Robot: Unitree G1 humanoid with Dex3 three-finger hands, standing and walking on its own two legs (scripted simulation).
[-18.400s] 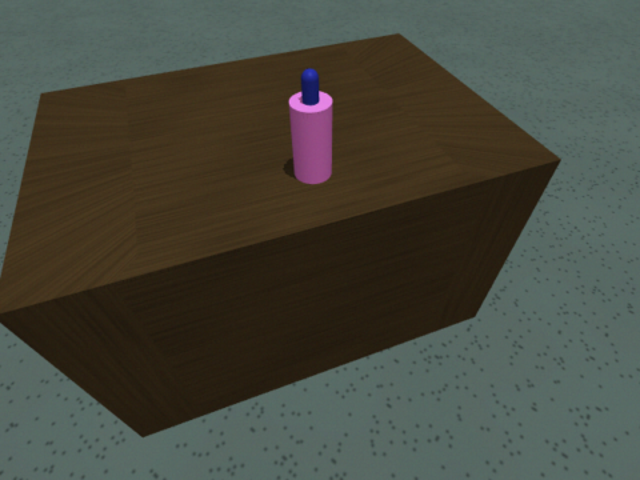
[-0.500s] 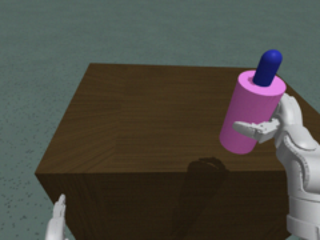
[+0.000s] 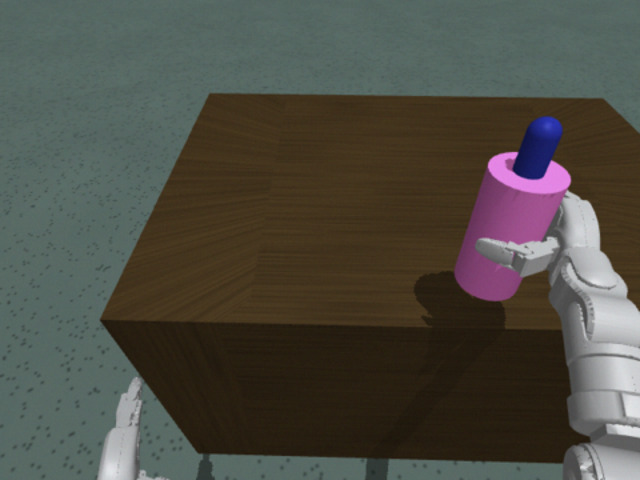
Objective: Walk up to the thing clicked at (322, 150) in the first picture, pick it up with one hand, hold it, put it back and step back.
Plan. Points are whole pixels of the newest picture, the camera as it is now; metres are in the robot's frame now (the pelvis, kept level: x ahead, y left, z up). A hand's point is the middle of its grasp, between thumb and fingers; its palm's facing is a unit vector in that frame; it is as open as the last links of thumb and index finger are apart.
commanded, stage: crouch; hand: right
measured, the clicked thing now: (512, 211) +0.40 -0.19 +0.17
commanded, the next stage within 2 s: lower in 0.82 s
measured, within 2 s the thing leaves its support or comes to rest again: neither
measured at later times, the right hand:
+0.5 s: hand (506, 210) +0.46 -0.22 +0.11, palm faces +0.20 +0.98 -0.02, open 11.5 cm
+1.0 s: hand (500, 210) +0.49 -0.22 +0.09, palm faces +0.19 +0.98 -0.02, open 11.5 cm
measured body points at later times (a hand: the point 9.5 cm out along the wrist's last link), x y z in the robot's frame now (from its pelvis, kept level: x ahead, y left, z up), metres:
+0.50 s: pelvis +0.01 +0.00 -0.01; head +0.05 -0.01 +0.44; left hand +0.16 +0.26 -0.05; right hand +0.45 -0.27 +0.12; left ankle +0.03 +0.13 -0.72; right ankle +0.05 -0.14 -0.72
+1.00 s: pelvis +0.02 -0.01 -0.01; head +0.08 -0.03 +0.44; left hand +0.16 +0.26 -0.06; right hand +0.48 -0.28 +0.09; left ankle +0.03 +0.13 -0.72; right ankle +0.05 -0.14 -0.72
